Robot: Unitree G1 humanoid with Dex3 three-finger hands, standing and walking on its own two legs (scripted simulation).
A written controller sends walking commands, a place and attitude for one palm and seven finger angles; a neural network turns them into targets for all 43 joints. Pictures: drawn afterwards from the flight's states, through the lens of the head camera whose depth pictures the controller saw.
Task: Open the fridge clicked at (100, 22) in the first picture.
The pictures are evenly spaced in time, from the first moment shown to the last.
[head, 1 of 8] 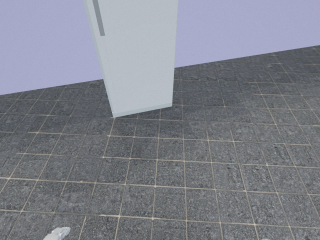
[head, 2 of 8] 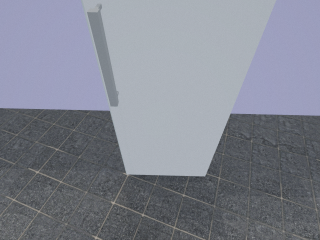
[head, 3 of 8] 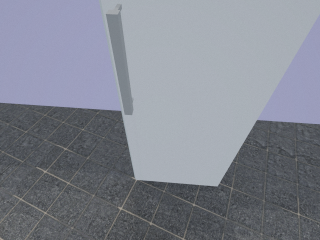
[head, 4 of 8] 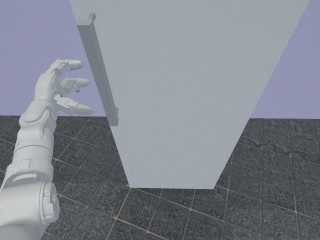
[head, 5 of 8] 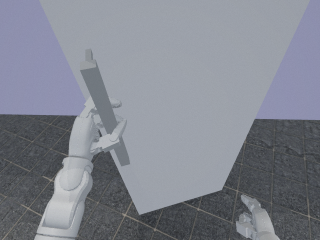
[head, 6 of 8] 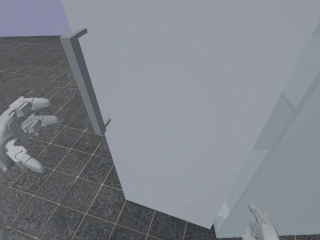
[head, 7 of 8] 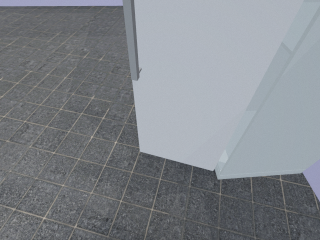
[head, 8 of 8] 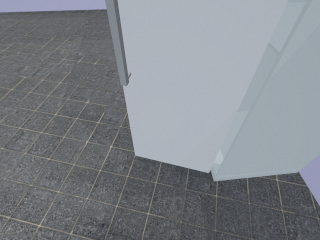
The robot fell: no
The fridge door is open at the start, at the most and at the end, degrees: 0 73 69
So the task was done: yes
